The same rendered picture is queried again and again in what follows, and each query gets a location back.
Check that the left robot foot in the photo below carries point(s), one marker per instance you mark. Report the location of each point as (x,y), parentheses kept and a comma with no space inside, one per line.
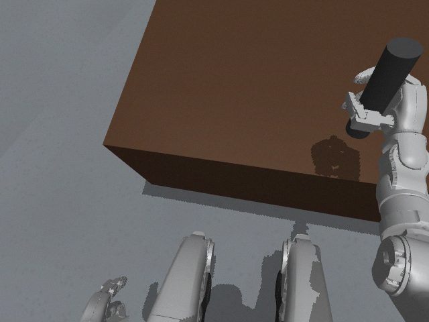
(206,298)

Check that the can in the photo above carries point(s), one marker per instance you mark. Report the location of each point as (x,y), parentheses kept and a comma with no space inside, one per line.
(396,62)

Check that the right robot hand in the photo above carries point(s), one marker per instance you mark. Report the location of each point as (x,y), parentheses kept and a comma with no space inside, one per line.
(406,111)

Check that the right robot arm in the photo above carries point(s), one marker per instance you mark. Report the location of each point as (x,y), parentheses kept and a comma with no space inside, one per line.
(401,267)

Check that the left robot hand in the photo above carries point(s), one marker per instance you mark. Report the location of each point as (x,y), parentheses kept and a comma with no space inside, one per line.
(99,308)

